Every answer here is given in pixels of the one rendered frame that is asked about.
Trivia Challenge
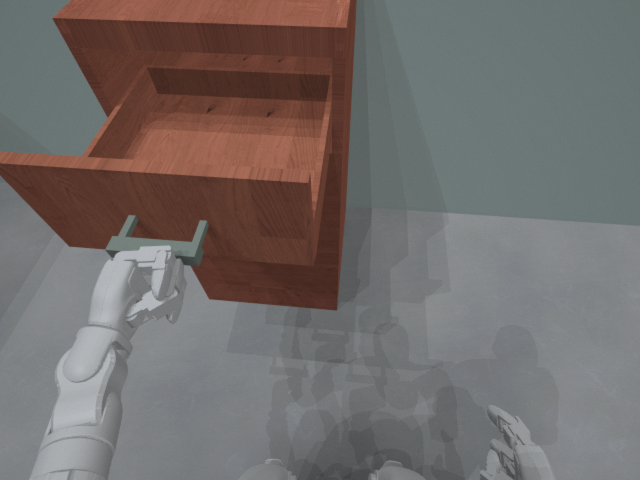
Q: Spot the robot left hand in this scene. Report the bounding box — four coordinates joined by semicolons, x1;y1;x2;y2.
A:
88;246;187;340

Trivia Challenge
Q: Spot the robot right hand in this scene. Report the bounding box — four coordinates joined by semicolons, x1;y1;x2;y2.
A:
480;405;556;480

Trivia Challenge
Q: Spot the handle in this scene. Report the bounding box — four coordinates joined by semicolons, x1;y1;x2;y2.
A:
105;215;209;266

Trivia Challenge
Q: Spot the robot shin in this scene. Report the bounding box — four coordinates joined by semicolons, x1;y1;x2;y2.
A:
380;461;403;469
265;459;285;468

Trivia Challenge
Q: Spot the cabinet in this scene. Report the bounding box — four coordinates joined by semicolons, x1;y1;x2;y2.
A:
52;0;357;310

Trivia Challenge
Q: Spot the drawer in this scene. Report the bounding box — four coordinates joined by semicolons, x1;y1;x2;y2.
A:
0;65;332;266

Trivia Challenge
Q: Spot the left robot forearm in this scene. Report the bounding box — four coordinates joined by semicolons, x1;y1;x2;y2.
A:
29;325;133;480

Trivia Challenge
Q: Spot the right robot shin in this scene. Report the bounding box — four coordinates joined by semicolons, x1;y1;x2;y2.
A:
380;461;403;469

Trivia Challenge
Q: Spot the left robot shin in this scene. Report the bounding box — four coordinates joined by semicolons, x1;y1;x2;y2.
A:
265;459;285;468

